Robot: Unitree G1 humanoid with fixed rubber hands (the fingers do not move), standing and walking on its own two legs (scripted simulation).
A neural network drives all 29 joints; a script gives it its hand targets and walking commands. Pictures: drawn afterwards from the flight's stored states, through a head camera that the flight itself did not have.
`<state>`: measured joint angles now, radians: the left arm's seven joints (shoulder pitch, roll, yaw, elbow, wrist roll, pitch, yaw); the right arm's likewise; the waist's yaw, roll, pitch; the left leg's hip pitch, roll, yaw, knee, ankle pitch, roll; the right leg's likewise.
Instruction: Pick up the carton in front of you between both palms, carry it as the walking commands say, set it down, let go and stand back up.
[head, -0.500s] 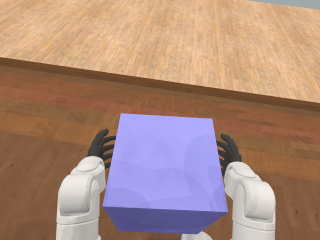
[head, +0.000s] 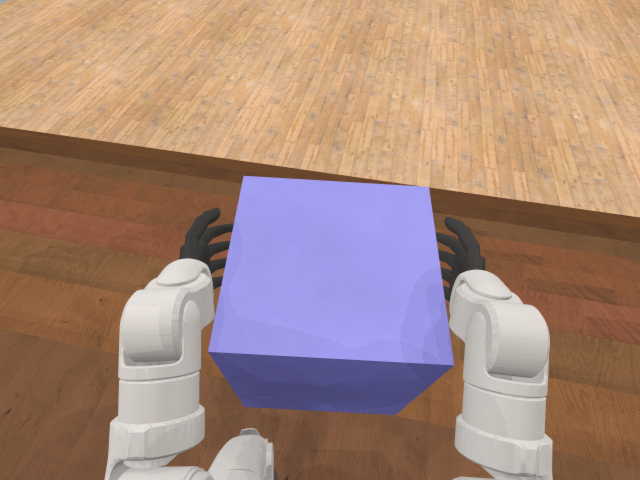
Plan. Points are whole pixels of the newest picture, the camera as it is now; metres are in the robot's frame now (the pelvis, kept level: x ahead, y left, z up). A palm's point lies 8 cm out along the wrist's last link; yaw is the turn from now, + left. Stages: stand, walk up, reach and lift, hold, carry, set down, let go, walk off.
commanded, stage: carry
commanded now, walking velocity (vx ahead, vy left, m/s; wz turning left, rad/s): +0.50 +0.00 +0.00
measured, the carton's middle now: (327, 307) +0.31 +0.01 +0.04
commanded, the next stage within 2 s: none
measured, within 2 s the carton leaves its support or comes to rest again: neither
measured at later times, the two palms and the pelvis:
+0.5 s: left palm (238, 108) +0.68 +0.18 +0.08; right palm (408, 112) +0.67 -0.11 +0.09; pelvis +0.31 +0.04 -0.01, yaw +0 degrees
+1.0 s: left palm (290, 106) +0.98 +0.13 -0.11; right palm (404, 106) +1.00 -0.17 -0.11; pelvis +0.64 -0.04 -0.20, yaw +1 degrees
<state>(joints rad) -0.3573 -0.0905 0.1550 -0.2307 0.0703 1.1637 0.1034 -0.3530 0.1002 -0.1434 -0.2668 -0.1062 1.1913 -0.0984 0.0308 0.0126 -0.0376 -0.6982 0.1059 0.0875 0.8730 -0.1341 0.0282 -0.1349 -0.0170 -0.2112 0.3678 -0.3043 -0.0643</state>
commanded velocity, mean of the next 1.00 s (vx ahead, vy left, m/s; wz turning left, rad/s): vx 0.50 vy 0.00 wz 0.06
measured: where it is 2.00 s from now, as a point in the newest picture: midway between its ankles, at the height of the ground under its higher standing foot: (348, 249)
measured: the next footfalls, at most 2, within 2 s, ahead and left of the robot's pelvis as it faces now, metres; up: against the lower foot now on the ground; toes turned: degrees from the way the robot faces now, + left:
left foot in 0.16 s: +0.30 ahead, +0.10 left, +0.00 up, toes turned +6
right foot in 0.76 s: +0.65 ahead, -0.04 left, -0.14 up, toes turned -4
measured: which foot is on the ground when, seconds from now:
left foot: up 0.00-0.14, down 0.16-0.76, up 0.78-1.00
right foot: down 0.00-0.18, up 0.20-0.74, down 0.76-1.00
